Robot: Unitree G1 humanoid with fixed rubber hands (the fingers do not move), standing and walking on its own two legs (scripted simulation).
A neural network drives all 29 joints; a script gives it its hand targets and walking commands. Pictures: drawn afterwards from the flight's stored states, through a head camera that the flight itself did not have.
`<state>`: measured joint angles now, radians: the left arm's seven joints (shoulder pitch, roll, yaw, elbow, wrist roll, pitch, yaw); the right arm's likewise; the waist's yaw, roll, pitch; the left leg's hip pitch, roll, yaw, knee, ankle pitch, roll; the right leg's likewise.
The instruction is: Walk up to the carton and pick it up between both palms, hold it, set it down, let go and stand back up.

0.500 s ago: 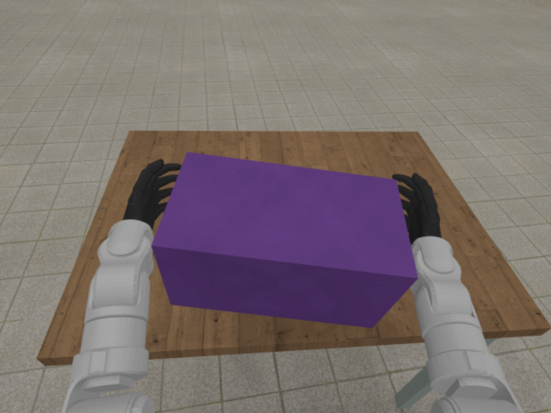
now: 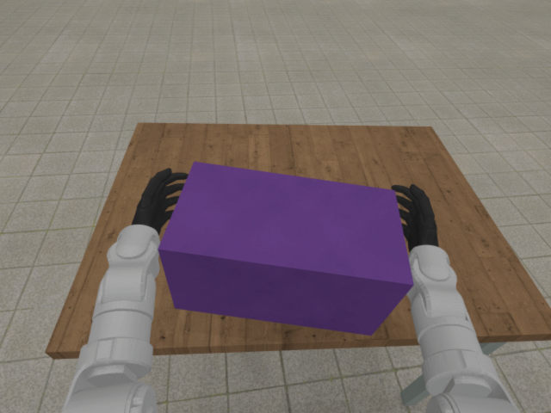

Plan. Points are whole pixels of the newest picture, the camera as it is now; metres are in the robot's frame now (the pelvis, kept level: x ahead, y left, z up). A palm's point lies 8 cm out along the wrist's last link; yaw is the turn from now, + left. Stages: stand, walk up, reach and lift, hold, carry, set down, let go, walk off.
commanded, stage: set down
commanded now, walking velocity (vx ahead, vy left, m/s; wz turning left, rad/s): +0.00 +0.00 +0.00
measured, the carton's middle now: (284, 249) +0.35 +0.01 +0.06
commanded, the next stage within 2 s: none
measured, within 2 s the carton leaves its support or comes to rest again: rests again in 1.36 s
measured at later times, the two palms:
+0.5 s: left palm (159, 229) +0.37 +0.21 +0.06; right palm (413, 247) +0.36 -0.19 +0.06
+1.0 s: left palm (163, 231) +0.39 +0.21 +0.03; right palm (401, 248) +0.38 -0.19 +0.03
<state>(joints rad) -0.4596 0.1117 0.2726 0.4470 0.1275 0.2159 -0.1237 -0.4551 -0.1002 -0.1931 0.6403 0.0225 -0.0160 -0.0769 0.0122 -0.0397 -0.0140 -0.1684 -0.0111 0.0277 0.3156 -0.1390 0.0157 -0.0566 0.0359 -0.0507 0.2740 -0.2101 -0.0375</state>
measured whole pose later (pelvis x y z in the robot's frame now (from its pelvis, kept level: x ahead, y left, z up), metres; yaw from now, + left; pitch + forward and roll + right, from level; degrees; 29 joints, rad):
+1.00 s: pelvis +0.01 +0.01 +0.00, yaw -1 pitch +12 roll -1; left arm -0.63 0.19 0.20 1.05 0.01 -0.23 -0.08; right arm -0.55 -0.11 -0.24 0.93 0.00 -0.24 -0.09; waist 0.03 0.00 -0.12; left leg -0.41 0.00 0.04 0.35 -0.14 0.02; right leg -0.29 0.04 -0.04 0.28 -0.19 -0.03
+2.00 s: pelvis -0.01 +0.01 -0.01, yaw -1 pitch +16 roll -1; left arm -0.72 0.20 0.22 1.30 0.01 -0.50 -0.06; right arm -0.64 -0.10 -0.39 1.07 -0.11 -0.42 -0.01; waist 0.02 0.01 -0.14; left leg -0.57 0.00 0.04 0.43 -0.13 0.04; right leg -0.47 0.04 -0.04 0.40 -0.21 -0.03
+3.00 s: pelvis -0.02 +0.02 -0.04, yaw -2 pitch +24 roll -2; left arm -0.85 0.30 -0.03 1.48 -0.29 -0.49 0.00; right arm -0.77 -0.25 0.09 1.34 0.35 -0.43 -0.04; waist 0.01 0.01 -0.28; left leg -0.89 0.02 0.04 0.70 -0.24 0.04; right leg -0.78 0.05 -0.05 0.67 -0.31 -0.03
